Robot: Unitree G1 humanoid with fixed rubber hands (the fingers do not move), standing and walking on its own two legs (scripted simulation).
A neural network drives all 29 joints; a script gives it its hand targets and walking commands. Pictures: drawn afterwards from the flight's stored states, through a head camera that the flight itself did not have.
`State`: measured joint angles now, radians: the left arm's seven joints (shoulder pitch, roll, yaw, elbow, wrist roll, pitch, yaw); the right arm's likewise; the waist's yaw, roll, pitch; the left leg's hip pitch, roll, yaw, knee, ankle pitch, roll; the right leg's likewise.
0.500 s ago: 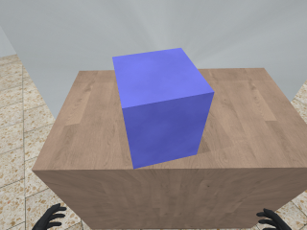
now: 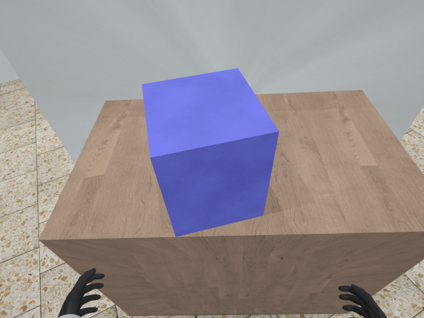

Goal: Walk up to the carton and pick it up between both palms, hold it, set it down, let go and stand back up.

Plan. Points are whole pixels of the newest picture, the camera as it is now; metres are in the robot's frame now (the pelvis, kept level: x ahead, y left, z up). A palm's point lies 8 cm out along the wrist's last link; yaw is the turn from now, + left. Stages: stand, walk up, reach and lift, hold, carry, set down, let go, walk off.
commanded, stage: reach and lift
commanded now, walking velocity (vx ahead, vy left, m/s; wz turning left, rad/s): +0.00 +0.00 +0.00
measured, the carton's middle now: (206, 153) +0.45 +0.01 +0.08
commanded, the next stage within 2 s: none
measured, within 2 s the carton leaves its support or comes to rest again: neither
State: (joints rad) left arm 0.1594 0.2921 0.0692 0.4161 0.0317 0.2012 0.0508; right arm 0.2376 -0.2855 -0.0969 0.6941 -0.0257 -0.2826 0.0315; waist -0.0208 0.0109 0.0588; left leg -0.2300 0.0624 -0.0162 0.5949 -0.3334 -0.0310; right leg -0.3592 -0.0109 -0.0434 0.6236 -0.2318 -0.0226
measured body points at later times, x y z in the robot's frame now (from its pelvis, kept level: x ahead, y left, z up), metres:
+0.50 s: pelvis +0.00 +0.00 +0.01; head +0.00 -0.01 +0.46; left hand +0.20 +0.24 -0.01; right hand +0.20 -0.24 -0.02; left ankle -0.01 +0.17 -0.72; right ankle +0.07 -0.10 -0.73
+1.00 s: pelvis +0.01 +0.01 +0.01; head +0.03 +0.01 +0.46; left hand +0.23 +0.21 +0.05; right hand +0.23 -0.23 +0.04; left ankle -0.01 +0.17 -0.72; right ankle +0.07 -0.10 -0.73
